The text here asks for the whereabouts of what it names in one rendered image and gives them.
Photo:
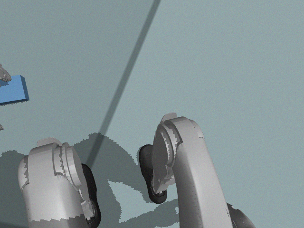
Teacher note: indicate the right robot hand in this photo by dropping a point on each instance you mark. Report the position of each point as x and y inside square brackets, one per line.
[239, 219]

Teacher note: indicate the left robot foot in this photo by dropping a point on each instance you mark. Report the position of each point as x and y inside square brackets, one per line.
[94, 221]

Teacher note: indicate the small box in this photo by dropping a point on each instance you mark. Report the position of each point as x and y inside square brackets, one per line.
[13, 91]

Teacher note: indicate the right robot foot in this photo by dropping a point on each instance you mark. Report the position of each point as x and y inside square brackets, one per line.
[145, 160]

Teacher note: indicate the left robot hand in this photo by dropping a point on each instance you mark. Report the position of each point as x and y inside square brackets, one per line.
[4, 76]

